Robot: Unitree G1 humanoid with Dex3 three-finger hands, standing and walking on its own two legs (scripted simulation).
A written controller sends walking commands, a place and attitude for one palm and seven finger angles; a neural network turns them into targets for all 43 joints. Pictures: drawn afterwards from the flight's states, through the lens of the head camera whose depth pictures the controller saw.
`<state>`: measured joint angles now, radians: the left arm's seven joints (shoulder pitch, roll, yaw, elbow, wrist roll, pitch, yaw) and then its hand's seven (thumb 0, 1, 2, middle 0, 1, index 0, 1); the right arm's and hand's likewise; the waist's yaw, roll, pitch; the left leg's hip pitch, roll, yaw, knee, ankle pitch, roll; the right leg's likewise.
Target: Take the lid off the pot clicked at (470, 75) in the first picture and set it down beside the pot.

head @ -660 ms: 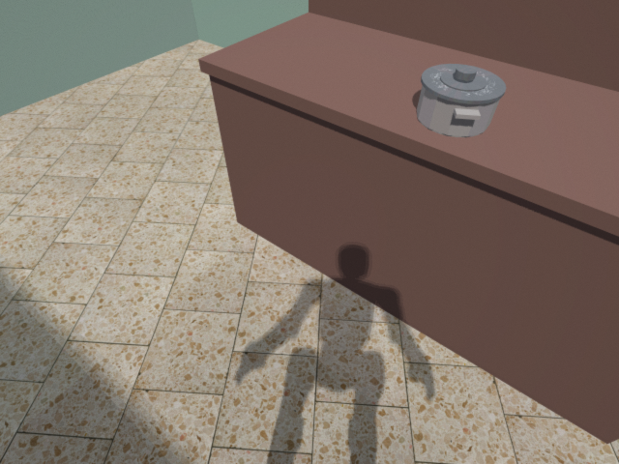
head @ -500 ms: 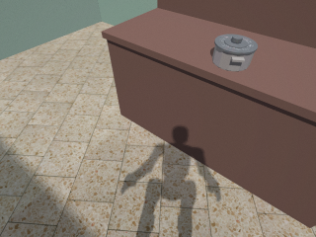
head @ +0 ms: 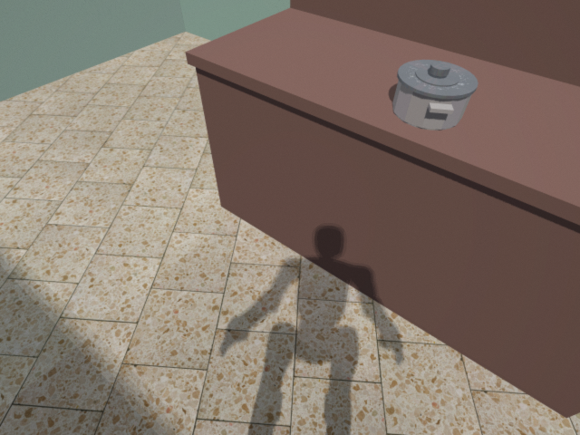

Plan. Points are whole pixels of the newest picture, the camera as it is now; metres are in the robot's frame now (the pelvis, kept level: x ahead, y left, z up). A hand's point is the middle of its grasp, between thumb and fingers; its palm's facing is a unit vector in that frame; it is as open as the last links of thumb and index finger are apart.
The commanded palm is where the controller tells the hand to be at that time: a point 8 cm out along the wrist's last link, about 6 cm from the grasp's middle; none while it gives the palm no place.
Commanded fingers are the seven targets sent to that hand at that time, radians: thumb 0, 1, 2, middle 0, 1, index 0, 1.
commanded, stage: walk to a spot facing it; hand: left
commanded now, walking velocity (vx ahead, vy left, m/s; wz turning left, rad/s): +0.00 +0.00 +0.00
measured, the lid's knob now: (439, 68) +0.90 -0.31 +0.10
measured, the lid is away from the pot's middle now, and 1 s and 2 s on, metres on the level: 0.00 0.00 0.00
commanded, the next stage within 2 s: turn to face it in 0.44 s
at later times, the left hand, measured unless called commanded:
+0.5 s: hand out of the picture +0.05 +0.22 -0.18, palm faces +0.09 -0.98 -0.19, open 7.4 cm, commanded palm none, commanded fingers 0.00 0.90 0.90 -0.20 -0.30 -0.20 -0.30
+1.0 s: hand (189, 405) +0.20 +0.19 -0.18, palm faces +0.07 -0.98 -0.19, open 7.3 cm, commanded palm none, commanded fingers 0.00 0.90 0.90 -0.20 -0.30 -0.20 -0.30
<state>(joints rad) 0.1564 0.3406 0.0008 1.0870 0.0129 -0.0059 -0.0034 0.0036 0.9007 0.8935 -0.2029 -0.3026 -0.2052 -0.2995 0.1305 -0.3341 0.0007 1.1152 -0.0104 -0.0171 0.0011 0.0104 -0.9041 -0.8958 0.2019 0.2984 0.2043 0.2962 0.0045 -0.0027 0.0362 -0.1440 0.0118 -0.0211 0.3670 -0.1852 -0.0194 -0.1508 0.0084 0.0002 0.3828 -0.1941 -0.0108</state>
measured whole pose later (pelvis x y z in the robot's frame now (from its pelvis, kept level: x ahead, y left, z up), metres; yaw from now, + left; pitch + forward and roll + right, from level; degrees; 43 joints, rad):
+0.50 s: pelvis +0.06 +0.02 -0.01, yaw +6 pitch +0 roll +1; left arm 0.30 0.22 0.03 1.05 0.03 0.01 -0.01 0.01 0.90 0.89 -0.20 -0.30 -0.20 -0.30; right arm 0.42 -0.14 -0.01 1.09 -0.02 -0.05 -0.01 0.01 -0.91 -0.90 0.20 0.30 0.20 0.30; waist -0.03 -0.05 0.02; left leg -0.14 -0.03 0.01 0.44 -0.29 0.03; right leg -0.43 -0.05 -0.03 1.01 -0.41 0.01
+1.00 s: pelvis +0.17 +0.00 -0.01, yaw -2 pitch +1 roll +0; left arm 0.27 0.17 0.07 0.98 0.03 0.02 0.00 0.00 0.91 0.89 -0.20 -0.30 -0.20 -0.30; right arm 0.13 -0.18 -0.05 0.95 -0.01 -0.01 -0.03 0.01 -0.91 -0.90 0.20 0.30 0.20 0.30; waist 0.04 -0.02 0.03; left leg -0.39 0.05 0.04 0.75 -0.40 -0.03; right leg -0.33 0.07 0.03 0.47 -0.15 -0.05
